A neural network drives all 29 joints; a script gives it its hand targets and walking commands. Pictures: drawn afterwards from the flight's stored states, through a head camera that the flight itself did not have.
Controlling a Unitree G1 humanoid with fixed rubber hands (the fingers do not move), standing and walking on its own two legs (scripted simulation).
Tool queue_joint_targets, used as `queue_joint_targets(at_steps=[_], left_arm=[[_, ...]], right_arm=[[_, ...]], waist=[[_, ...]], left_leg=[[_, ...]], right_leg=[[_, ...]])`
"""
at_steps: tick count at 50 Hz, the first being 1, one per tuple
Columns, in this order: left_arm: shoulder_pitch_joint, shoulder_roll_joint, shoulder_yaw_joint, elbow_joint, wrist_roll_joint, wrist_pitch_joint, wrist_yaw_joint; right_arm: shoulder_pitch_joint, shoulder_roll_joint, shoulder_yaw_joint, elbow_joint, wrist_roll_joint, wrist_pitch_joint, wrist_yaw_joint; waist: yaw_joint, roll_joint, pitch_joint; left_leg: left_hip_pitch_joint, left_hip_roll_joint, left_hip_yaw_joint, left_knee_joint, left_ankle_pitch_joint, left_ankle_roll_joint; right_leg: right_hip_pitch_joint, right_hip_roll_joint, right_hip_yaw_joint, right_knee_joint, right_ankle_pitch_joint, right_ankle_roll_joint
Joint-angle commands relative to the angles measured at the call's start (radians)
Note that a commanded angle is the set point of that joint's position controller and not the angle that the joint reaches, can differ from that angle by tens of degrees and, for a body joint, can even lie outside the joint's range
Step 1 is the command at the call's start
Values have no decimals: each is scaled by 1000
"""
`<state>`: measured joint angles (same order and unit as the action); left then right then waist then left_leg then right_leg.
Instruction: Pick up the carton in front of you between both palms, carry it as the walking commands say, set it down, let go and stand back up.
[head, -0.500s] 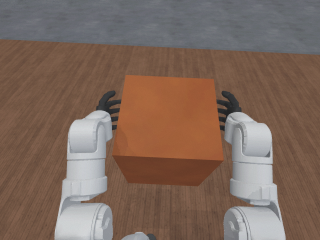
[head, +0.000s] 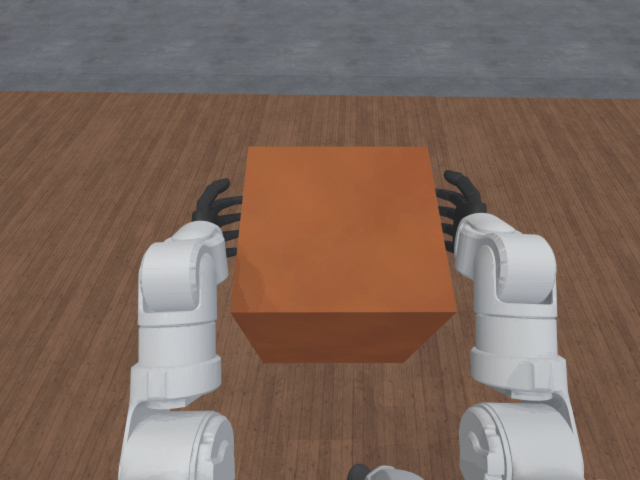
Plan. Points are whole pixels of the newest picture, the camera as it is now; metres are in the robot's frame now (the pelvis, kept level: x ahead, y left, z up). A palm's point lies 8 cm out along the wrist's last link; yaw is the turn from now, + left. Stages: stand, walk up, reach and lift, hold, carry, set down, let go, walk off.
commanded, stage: carry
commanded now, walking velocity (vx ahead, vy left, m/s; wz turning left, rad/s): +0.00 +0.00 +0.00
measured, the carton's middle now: (335, 268) +0.37 +0.00 +0.03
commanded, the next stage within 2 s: none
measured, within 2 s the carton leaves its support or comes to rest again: neither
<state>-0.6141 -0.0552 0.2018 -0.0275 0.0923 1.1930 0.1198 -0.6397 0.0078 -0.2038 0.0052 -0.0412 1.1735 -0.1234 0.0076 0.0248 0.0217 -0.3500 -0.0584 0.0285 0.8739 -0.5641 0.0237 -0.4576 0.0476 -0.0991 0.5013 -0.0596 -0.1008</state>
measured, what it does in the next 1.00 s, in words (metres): goes down: left foot, then left foot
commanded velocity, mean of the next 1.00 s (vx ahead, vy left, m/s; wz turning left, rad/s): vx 0.35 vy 0.00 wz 0.00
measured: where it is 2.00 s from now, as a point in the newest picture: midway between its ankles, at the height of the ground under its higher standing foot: (321, 296)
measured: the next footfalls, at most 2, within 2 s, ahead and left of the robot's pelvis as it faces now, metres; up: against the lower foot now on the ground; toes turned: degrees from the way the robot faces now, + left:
left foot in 0.10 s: +0.04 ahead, +0.12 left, +0.01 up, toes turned +2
left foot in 0.96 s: +0.37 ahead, +0.13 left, -0.02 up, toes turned +3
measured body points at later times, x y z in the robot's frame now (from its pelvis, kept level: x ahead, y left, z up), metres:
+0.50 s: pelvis +0.07 +0.02 -0.01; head +0.05 +0.02 +0.44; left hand +0.42 +0.17 +0.11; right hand +0.42 -0.13 +0.11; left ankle +0.00 +0.12 -0.72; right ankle +0.08 -0.06 -0.73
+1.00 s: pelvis +0.24 +0.05 -0.03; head +0.25 +0.06 +0.42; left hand +0.61 +0.21 +0.09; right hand +0.61 -0.09 +0.09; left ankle +0.33 +0.13 -0.75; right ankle +0.08 -0.06 -0.71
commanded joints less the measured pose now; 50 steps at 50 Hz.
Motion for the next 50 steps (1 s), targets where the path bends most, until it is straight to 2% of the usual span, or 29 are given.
queue_joint_targets(at_steps=[1, 4, 7, 9, 10, 12, 16, 18, 20, 22, 23, 24, 25, 27, 29, 30, 31, 32, 33, 34, 35, 37, 38, 42, 45, 47, 48, 49, 50], left_arm=[[-665, -1005, -691, -76, -460, -10, -250], [-778, -1053, -712, -138, -506, -16, -257], [-817, -1043, -717, -169, -518, -10, -249], [-747, -1022, -703, -113, -500, -3, -246], [-718, -1017, -697, -88, -490, 1, -247], [-692, -1016, -685, -43, -471, 4, -249], [-708, -1035, -663, 7, -458, 0, -252], [-730, -1044, -655, 15, -461, -2, -250], [-747, -1051, -649, 16, -466, -3, -248], [-755, -1054, -635, 32, -468, -2, -247], [-756, -1053, -626, 47, -465, -1, -247], [-756, -1050, -616, 64, -461, -1, -248], [-757, -1046, -608, 81, -456, -3, -248], [-758, -1046, -592, 111, -449, -9, -247], [-751, -1048, -575, 132, -446, -16, -244], [-729, -1046, -564, 147, -442, -19, -240], [-697, -1026, -549, 160, -435, -24, -235], [-672, -1021, -543, 157, -433, -24, -231], [-709, -1017, -543, 124, -441, -27, -229], [-746, -1030, -563, 87, -460, -25, -226], [-800, -1043, -589, 33, -485, -26, -223], [-866, -1068, -626, -36, -522, -24, -219], [-879, -1076, -637, -59, -532, -22, -217], [-831, -1091, -654, -61, -545, -5, -223], [-772, -1088, -655, -11, -531, -1, -233], [-741, -1092, -652, 34, -520, -1, -240], [-732, -1091, -652, 56, -511, -3, -243], [-716, -1089, -650, 78, -500, -4, -248], [-707, -1104, -637, 117, -495, -2, -252]], right_arm=[[-617, 1078, 696, -49, 404, 19, 239], [-662, 1120, 694, -86, 403, 5, 224], [-678, 1112, 694, -122, 396, 4, 209], [-637, 1093, 686, -89, 384, 14, 208], [-625, 1082, 682, -70, 377, 16, 211], [-605, 1076, 671, -30, 371, 21, 221], [-634, 1094, 658, 6, 381, 20, 240], [-666, 1105, 656, 7, 393, 17, 245], [-687, 1112, 652, 1, 401, 15, 246], [-696, 1107, 642, 9, 403, 16, 245], [-700, 1100, 634, 20, 403, 16, 245], [-702, 1095, 625, 34, 402, 16, 246], [-707, 1093, 618, 47, 401, 15, 247], [-721, 1095, 614, 61, 406, 11, 247], [-740, 1104, 615, 61, 420, 7, 246], [-747, 1112, 615, 64, 425, 6, 245], [-751, 1119, 609, 70, 431, 9, 244], [-760, 1123, 610, 79, 431, 7, 243], [-770, 1124, 601, 82, 435, 2, 242], [-754, 1140, 602, 85, 440, 2, 237], [-747, 1138, 596, 71, 441, 2, 230], [-740, 1129, 588, 37, 430, 7, 213], [-738, 1125, 588, 19, 425, 10, 205], [-702, 1096, 587, -7, 397, 20, 187], [-659, 1075, 587, 13, 372, 24, 190], [-630, 1073, 582, 44, 359, 24, 200], [-608, 1072, 576, 64, 352, 22, 207], [-592, 1060, 564, 79, 348, 22, 214], [-585, 1026, 546, 96, 333, 18, 219]], waist=[[21, -130, -623], [16, -131, -636], [15, -124, -622], [14, -115, -619], [15, -73, -625], [10, -23, -615], [2, 8, -579], [-1, 5, -571], [-6, 7, -561], [-17, 41, -495], [-25, 76, -442], [-31, 112, -387], [-36, 127, -342], [-37, 114, -322], [-17, 57, -364], [12, -38, -400], [45, -236, -436], [68, -311, -433], [79, -208, -417], [84, -124, -422], [80, -97, -423], [62, -117, -433], [60, -129, -431], [69, -145, -417], [73, -165, -426], [18, -126, -483], [-16, -87, -527], [-32, 41, -600], [-50, 220, -616]], left_leg=[[-104, 57, -70, -156, 19, -19], [66, 27, -14, -275, 150, -30], [125, 53, -15, -381, 329, -26], [164, 93, -39, -341, 457, -9], [182, 124, -57, -286, 597, 8], [206, 157, -74, -263, 763, 27], [222, 185, -88, -256, 891, 43], [225, 192, -87, -277, 800, 46], [217, 189, -94, -282, 590, 69], [184, 216, -176, -335, 314, 117], [176, 249, -239, -378, 236, 144], [174, 285, -300, -414, 231, 168], [184, 312, -336, -422, 291, 187], [194, 318, -320, -381, 437, 187], [96, 257, -218, -271, 463, 136], [-47, 179, -100, -128, 490, 84], [-239, 74, 38, 106, 369, 24], [-452, 21, 45, 236, -33, 12], [-533, 42, 6, 290, -117, 28], [-562, 72, -16, 318, -96, 36], [-568, 93, -23, 310, -39, 40], [-512, 112, -24, 224, 87, 24], [-468, 110, -9, 176, 140, 12], [-289, 80, 44, -100, 350, 3], [-138, 27, 101, -288, 453, 19], [121, -10, 153, -435, 560, 40], [305, 47, 102, -421, 571, 51], [495, 280, -190, -358, 692, 81], [664, 454, -563, -420, 684, 213]], right_leg=[[678, -333, 316, -4, 957, -99], [552, -285, 232, -34, 763, -68], [517, -236, 177, -3, 728, -43], [481, -223, 177, 25, 747, -31], [454, -212, 163, 39, 715, -24], [396, -191, 144, 64, 614, -20], [317, -174, 129, 82, 498, -21], [299, -170, 122, 74, 353, -13], [267, -149, 114, 91, 92, -12], [163, -118, 109, 133, -198, -14], [86, -94, 90, 167, -303, -8], [13, -67, 58, 205, -359, 2], [-45, -51, 31, 226, -387, 9], [-45, -40, 14, 181, -381, 7], [135, -56, 69, 109, -317, -21], [316, -117, 190, 47, -221, -60], [496, -295, 438, 1, 61, -140], [633, -386, 602, -40, 261, -202], [666, -397, 630, -22, 292, -221], [665, -397, 609, -8, 237, -215], [640, -384, 571, -17, 166, -190], [574, -341, 475, -67, 45, -141], [530, -326, 427, -86, 44, -132], [449, -262, 244, -69, 223, -83], [445, -227, 159, -1, 361, -40], [387, -175, 64, 175, 428, 14], [273, -146, 37, 303, 290, 40], [102, -117, 22, 497, -126, 73], [-192, 22, 52, 700, -518, 92]])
